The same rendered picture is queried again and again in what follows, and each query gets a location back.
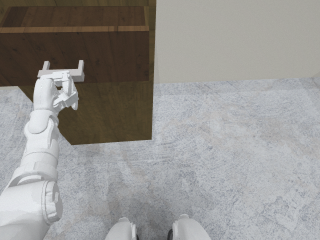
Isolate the handle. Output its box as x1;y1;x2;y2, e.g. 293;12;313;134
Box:
37;60;85;82

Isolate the left robot upper arm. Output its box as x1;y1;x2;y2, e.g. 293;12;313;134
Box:
0;180;63;240

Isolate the left robot hand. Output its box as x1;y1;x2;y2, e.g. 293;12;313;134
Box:
33;70;79;116

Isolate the robot right thigh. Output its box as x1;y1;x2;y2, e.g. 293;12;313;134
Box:
172;218;211;240

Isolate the left robot forearm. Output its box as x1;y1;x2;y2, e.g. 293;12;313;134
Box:
0;109;60;199

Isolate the robot right shin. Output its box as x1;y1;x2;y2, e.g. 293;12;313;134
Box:
172;214;189;240

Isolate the drawer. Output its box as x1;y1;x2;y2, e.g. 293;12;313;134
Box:
0;6;150;87

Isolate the cabinet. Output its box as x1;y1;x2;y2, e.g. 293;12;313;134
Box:
0;0;157;145

